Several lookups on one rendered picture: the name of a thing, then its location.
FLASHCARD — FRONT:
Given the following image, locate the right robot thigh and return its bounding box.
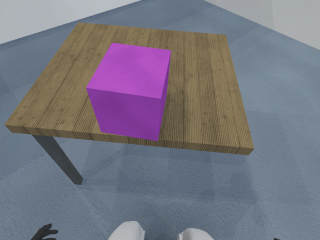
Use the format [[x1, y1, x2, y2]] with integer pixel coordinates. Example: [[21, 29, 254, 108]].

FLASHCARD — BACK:
[[177, 228, 214, 240]]

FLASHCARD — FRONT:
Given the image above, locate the robot thigh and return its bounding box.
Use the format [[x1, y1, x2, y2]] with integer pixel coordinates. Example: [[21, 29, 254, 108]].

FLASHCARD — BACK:
[[177, 228, 214, 240], [108, 221, 145, 240]]

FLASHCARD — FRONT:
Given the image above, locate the table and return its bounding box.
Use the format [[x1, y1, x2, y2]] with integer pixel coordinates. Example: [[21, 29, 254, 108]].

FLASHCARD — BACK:
[[4, 22, 255, 185]]

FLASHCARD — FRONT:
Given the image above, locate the robot left hand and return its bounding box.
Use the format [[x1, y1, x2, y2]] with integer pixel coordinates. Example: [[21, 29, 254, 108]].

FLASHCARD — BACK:
[[31, 223, 58, 240]]

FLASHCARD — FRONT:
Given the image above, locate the carton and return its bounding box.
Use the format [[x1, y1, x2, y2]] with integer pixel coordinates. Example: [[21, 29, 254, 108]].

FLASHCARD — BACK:
[[86, 43, 171, 141]]

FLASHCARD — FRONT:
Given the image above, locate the left robot thigh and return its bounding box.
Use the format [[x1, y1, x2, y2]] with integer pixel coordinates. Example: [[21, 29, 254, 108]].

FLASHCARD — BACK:
[[108, 221, 145, 240]]

